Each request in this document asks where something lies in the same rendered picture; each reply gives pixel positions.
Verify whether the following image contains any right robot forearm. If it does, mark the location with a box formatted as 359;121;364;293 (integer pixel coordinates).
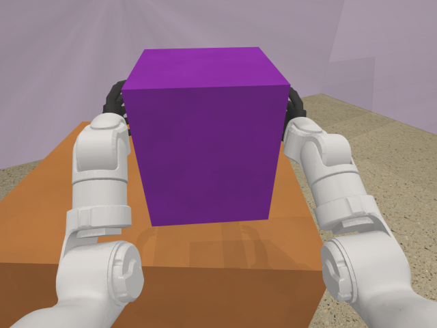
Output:
283;117;412;284

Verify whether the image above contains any left robot hand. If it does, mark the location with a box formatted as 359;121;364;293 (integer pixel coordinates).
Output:
102;80;131;136

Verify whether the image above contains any left robot forearm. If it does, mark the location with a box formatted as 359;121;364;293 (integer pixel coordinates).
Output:
56;113;132;297

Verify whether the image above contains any right robot hand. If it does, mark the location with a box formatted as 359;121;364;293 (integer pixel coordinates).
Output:
281;87;307;142

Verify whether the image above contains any robot left upper arm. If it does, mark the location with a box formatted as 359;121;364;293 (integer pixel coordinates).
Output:
10;241;144;328

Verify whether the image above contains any robot right upper arm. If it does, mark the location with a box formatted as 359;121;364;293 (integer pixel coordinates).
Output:
321;230;437;328

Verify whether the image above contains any carton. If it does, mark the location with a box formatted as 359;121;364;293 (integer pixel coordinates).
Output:
121;47;290;226

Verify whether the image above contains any pedestal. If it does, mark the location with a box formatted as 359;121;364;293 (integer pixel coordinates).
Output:
0;122;326;328

